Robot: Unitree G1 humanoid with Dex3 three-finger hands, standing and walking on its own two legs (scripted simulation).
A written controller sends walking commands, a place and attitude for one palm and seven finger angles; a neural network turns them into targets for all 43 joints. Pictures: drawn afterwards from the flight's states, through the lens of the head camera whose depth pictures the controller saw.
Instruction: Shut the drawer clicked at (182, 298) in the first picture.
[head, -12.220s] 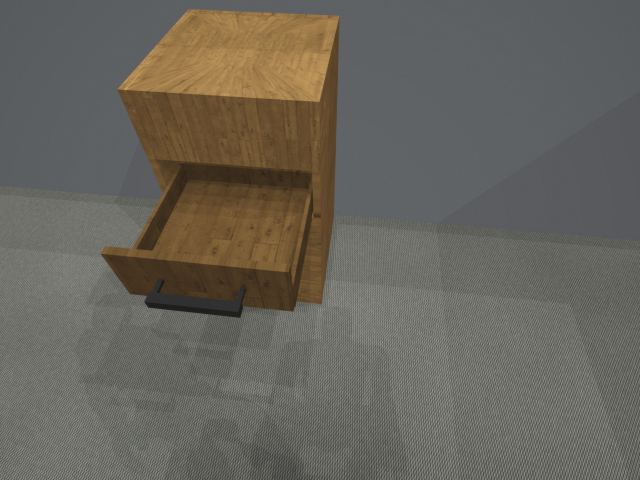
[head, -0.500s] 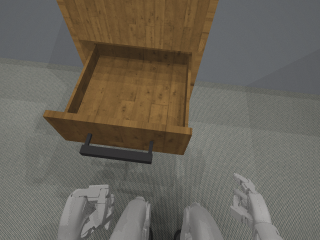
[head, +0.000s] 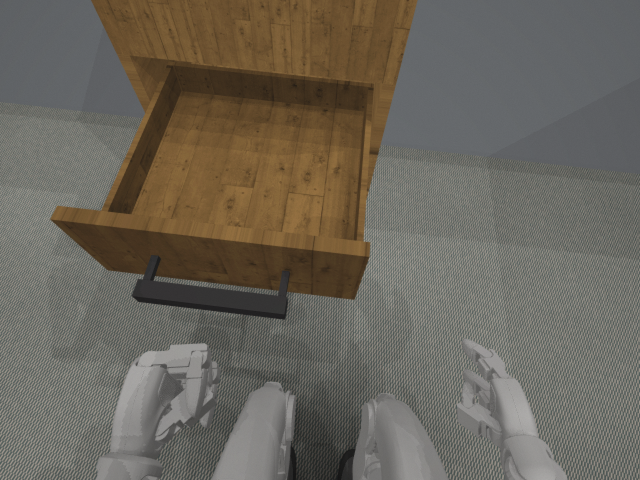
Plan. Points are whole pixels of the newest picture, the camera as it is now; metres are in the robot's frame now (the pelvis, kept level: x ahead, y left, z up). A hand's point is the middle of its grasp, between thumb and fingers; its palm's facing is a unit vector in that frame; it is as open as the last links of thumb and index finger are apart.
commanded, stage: bring the fist close to the handle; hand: left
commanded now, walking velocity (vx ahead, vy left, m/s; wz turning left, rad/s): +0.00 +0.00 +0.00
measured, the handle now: (215, 284) +0.36 +0.17 -0.05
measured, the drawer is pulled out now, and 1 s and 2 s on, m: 0.30 0.30 0.22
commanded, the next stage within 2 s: push the drawer shut in 1.02 s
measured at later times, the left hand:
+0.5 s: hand (223, 362) +0.25 +0.14 -0.04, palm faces -0.07 -1.00 +0.00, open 3.3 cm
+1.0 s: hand (225, 357) +0.26 +0.14 -0.05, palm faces -0.06 -1.00 +0.01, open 3.3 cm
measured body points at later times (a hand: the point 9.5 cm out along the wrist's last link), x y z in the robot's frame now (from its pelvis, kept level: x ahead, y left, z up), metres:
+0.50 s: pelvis -0.01 +0.00 -0.03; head +0.14 +0.02 +0.39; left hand +0.25 +0.19 -0.03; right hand +0.20 -0.23 -0.14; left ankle +0.03 +0.08 -0.56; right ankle +0.03 -0.08 -0.56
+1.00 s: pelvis -0.01 +0.01 -0.04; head +0.15 +0.03 +0.38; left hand +0.26 +0.20 -0.05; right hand +0.20 -0.21 -0.15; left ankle +0.03 +0.08 -0.56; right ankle +0.03 -0.08 -0.56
